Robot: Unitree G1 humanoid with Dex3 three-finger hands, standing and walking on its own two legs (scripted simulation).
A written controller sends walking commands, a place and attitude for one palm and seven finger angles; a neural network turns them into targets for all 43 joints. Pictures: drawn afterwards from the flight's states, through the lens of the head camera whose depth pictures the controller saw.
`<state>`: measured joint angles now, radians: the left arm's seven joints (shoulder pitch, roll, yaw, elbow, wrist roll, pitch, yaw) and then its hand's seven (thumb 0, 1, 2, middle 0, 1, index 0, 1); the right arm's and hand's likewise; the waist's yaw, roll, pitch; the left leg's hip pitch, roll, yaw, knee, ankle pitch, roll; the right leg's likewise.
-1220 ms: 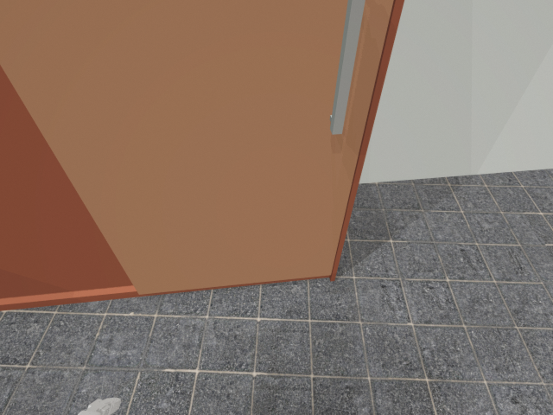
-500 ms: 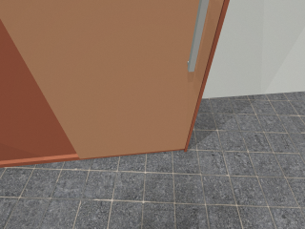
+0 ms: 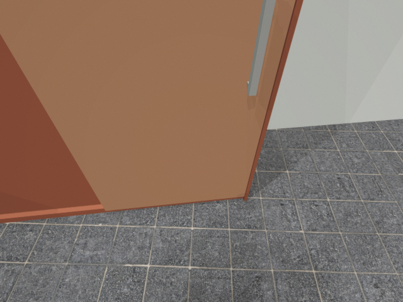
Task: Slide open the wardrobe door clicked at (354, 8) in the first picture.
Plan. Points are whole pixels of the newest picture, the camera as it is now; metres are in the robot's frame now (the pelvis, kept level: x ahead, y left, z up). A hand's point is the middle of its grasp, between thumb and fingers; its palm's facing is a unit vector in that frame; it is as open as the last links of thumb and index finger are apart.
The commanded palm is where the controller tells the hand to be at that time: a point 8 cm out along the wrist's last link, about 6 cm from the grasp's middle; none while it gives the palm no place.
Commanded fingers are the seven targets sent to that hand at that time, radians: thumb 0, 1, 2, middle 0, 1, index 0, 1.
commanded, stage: look at it before walking up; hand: right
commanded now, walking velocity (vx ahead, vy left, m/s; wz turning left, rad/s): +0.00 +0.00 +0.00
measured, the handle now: (258, 41) +0.75 -0.12 +0.17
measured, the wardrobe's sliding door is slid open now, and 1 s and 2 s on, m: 0.00 0.00 0.00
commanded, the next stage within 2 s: turn to face it in 0.22 s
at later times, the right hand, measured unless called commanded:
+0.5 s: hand out of the picture +0.07 -0.24 -0.16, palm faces -0.02 +0.94 -0.33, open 7.3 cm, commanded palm none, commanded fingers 0.00 -0.90 -0.90 0.20 0.30 0.20 0.30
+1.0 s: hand out of the picture +0.06 -0.19 -0.19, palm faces -0.06 +0.98 -0.18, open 7.3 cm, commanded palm none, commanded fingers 0.00 -0.90 -0.90 0.20 0.30 0.20 0.30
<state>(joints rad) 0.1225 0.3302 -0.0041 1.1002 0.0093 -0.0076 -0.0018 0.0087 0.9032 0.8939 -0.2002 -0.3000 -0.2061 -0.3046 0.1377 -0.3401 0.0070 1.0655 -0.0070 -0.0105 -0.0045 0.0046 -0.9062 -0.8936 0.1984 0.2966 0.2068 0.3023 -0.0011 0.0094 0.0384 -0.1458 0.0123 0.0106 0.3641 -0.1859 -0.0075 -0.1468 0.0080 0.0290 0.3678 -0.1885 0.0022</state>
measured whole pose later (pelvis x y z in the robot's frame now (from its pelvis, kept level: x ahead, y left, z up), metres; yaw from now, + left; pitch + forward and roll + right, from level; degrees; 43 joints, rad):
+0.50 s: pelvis +0.00 +0.00 +0.00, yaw +1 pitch -2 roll +0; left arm 0.12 0.32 0.00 1.09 0.01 0.00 0.01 0.01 0.90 0.89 -0.20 -0.30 -0.21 -0.30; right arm 0.16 -0.33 0.00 1.07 -0.01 0.01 -0.01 0.00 -0.91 -0.89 0.20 0.30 0.21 0.30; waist -0.01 0.01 0.04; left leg -0.15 0.01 -0.01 0.37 -0.19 -0.01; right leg -0.14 0.00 0.01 0.36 -0.20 0.00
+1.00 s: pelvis +0.01 -0.01 -0.01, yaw +6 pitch +0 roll +1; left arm 0.34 0.21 0.03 1.09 0.02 0.01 0.01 0.01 0.91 0.89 -0.20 -0.30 -0.20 -0.30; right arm 0.30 -0.18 -0.03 1.00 -0.02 0.01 0.00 0.00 -0.91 -0.89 0.20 0.30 0.21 0.30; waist 0.00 0.01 -0.01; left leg -0.26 -0.03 -0.08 0.52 -0.27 0.01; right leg -0.26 -0.02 -0.06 0.62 -0.43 0.00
